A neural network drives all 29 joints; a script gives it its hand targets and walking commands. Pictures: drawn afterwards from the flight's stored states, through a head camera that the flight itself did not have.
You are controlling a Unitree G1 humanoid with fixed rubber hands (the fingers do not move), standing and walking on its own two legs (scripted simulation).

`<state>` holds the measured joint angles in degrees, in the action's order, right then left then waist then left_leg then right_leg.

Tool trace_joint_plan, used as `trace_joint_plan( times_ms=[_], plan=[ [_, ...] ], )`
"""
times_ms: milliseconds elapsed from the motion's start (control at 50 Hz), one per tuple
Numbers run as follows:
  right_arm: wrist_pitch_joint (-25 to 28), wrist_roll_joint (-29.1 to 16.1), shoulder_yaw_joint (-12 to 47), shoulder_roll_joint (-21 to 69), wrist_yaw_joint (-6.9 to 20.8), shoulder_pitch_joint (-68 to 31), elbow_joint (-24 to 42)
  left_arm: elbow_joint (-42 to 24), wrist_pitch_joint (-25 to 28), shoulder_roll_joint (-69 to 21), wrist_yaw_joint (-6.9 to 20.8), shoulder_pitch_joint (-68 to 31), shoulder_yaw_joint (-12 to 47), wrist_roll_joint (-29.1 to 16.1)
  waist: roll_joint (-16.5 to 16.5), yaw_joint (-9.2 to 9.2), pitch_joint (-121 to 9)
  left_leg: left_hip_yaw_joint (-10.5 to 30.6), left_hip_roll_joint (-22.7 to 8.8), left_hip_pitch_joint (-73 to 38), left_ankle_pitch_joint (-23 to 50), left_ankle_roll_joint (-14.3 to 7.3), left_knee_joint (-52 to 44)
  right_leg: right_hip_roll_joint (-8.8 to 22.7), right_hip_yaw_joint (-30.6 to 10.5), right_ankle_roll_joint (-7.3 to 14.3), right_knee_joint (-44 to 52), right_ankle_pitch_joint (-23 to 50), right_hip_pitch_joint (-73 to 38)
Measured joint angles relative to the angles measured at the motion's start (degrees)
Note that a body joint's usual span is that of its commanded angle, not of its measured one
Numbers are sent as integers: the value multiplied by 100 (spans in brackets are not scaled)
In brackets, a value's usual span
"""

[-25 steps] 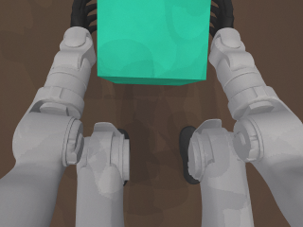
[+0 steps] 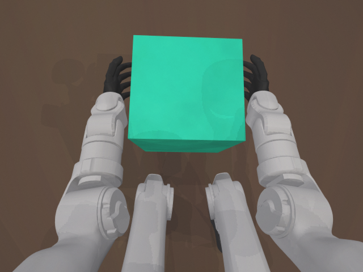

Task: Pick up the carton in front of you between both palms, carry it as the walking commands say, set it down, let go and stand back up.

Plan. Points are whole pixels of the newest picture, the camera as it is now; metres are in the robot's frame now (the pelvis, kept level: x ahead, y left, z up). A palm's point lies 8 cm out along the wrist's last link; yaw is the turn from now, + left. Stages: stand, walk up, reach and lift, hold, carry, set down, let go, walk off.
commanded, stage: reach and lift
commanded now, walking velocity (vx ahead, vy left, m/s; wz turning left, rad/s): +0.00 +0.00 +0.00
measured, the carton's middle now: (184, 106) +0.48 +0.01 -0.14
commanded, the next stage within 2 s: none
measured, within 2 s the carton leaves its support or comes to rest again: neither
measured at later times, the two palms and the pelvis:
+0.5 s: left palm (84, 76) +0.45 +0.16 +0.09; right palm (300, 71) +0.45 -0.14 +0.09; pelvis +0.05 +0.00 +0.13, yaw +0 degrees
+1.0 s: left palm out of the picture +0.41 +0.15 +0.24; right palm out of the picture +0.41 -0.15 +0.24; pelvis +0.10 +0.00 +0.27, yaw +1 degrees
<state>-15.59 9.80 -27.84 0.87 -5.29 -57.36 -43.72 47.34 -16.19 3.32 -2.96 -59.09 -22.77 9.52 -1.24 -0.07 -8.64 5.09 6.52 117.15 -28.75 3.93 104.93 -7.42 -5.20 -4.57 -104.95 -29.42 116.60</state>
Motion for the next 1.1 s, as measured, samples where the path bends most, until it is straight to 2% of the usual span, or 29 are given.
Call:
trace_joint_plan(
  times_ms=[260, 520, 820, 960, 1100],
  plan=[
    [-107, -267, 433, 209, -3, 1074, 691, -807, -123, -285, -44, 1132, 319, -234, 14, 1, -340, 71, -11, -1279, -56, -38, -1048, 25, -69, 74, 1039, -50, -1270],
    [-19, -243, 658, 398, 12, 2101, 638, -820, -30, -526, -55, 2203, 446, -247, 35, -12, -516, 151, -64, -3353, 4, -117, -2479, 84, -156, 184, 2466, 19, -3337],
    [107, -95, 885, 607, 131, 3301, 818, -1086, 97, -831, 2, 3450, 584, -56, 65, 5, -373, 266, -155, -6049, 471, -220, -4612, 221, -249, 292, 4606, 485, -6038],
    [-99, -73, 1053, 673, 167, 3823, 1104, -1414, -114, -937, 13, 3992, 721, -18, 68, 7, -194, 304, -223, -7433, 790, -262, -5713, 293, -301, 330, 5710, 810, -7421],
    [-630, -11, 1211, 733, 218, 4230, 1576, -1923, -636, -1032, 22, 4441, 864, 19, 82, 9, -6, 334, -295, -8831, 1131, -292, -6770, 368, -338, 360, 6775, 1157, -8820]
  ],
)
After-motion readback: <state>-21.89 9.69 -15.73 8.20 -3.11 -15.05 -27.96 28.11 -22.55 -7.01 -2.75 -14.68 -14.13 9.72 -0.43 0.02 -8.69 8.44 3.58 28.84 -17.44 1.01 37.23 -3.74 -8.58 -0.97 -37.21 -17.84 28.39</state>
